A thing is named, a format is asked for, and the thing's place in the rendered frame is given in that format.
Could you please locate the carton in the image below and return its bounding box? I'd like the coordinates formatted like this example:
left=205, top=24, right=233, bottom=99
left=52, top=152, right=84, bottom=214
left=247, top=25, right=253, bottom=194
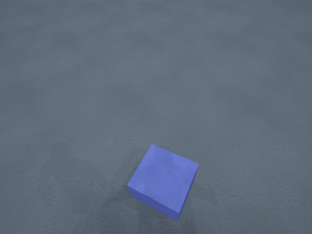
left=127, top=144, right=199, bottom=221

